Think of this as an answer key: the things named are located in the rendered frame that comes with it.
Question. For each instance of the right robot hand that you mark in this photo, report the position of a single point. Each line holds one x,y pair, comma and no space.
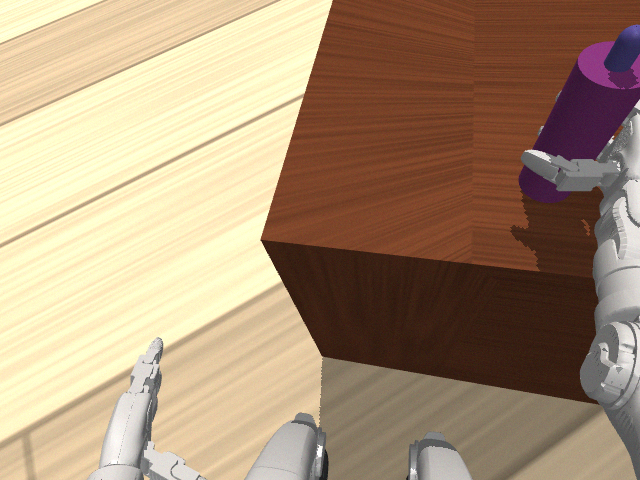
618,161

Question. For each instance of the right robot arm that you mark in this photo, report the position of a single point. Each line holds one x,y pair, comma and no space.
610,372

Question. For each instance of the left robot hand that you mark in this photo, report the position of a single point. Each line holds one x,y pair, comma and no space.
128,437

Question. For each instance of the left robot arm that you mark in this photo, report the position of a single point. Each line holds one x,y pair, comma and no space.
117,472

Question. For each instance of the bottle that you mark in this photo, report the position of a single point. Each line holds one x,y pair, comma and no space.
601,90

